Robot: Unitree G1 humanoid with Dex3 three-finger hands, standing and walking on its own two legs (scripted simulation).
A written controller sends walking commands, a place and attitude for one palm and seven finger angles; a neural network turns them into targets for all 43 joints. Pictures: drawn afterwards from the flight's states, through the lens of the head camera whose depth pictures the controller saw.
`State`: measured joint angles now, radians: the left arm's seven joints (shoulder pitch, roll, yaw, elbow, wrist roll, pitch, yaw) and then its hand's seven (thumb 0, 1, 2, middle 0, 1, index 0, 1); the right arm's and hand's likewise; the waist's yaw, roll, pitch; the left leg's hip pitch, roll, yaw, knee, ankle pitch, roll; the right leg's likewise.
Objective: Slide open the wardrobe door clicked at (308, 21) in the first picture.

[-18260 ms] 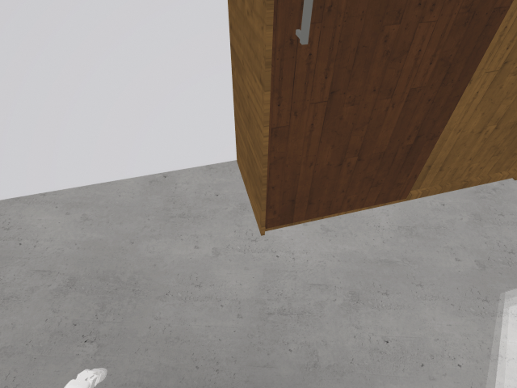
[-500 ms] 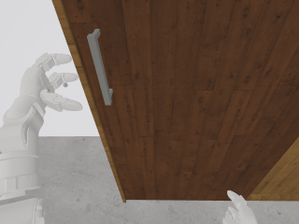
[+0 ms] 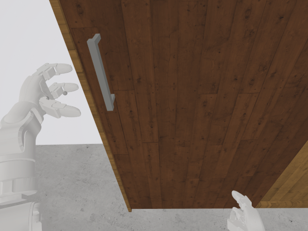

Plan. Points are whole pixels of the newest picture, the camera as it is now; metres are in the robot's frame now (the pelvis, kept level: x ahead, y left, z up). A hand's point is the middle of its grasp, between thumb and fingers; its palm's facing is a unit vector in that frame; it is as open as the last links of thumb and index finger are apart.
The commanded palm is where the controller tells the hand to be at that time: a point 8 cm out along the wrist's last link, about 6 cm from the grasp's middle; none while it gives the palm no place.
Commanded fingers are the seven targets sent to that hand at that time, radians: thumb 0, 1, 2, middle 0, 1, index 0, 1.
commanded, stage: move the hooked fingers beside the handle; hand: left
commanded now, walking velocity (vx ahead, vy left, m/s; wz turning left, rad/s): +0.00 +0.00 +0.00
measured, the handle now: (104, 75) +0.43 +0.16 +0.24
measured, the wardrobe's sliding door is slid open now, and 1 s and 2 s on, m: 0.00 0.00 0.00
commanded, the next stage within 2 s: none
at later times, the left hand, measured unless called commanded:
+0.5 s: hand (68, 95) +0.33 +0.21 +0.24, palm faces +0.07 -1.00 -0.05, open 14.0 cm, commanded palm +0.32 +0.26 +0.25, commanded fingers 0.00 -0.50 0.30 -0.30 -1.20 -0.30 -1.20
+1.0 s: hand (60, 89) +0.34 +0.23 +0.25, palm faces +0.12 -0.99 -0.05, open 14.0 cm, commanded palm +0.31 +0.27 +0.24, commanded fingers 0.00 -0.50 0.30 -0.30 -1.20 -0.30 -1.20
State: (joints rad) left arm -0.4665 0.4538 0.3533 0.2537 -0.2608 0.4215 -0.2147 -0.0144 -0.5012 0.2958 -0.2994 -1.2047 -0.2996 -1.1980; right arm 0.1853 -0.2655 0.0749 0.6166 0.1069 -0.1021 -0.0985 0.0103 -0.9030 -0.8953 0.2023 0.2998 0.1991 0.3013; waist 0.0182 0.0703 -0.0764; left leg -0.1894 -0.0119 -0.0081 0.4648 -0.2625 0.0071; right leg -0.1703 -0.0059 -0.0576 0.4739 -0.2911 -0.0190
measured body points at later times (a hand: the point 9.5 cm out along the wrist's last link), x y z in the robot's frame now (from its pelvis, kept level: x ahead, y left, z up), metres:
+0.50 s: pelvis +0.00 +0.01 +0.00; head -0.03 -0.02 +0.45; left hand +0.32 +0.27 +0.24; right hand +0.19 -0.22 -0.07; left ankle -0.01 +0.12 -0.74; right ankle -0.02 -0.10 -0.74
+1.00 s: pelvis +0.00 +0.00 +0.00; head -0.04 -0.03 +0.45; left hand +0.33 +0.28 +0.26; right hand +0.19 -0.23 -0.08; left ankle -0.01 +0.12 -0.74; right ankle -0.02 -0.10 -0.74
